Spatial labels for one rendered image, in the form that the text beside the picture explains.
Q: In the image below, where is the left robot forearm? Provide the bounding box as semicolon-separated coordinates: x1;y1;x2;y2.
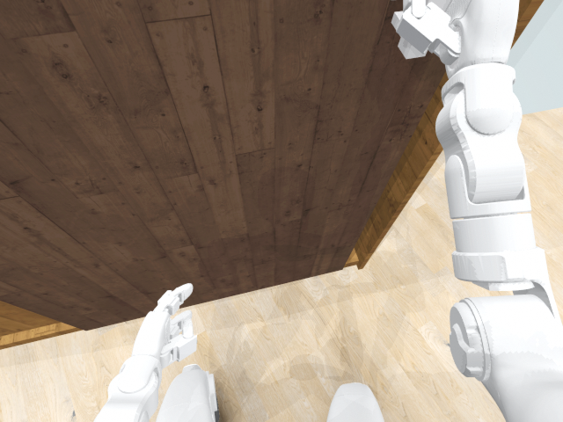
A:
93;354;162;422

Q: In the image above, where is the handle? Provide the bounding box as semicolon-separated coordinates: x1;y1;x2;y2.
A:
391;0;450;59

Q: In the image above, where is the robot right thigh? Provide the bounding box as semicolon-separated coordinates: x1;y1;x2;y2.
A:
326;383;384;422

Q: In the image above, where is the robot right hand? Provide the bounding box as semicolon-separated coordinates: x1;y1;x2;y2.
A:
396;0;519;79

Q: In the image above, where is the right robot forearm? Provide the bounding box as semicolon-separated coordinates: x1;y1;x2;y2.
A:
435;62;563;338

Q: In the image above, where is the wardrobe door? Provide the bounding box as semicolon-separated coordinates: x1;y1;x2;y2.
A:
0;301;60;337
0;0;446;331

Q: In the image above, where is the robot thigh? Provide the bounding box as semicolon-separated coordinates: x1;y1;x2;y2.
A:
156;369;217;422
326;383;384;422

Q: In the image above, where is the robot right upper arm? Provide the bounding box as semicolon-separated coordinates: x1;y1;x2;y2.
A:
450;295;563;422

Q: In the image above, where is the robot left thigh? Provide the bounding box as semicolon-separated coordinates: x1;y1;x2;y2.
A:
156;369;217;422

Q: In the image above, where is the robot left hand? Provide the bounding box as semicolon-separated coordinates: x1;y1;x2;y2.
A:
131;283;197;370

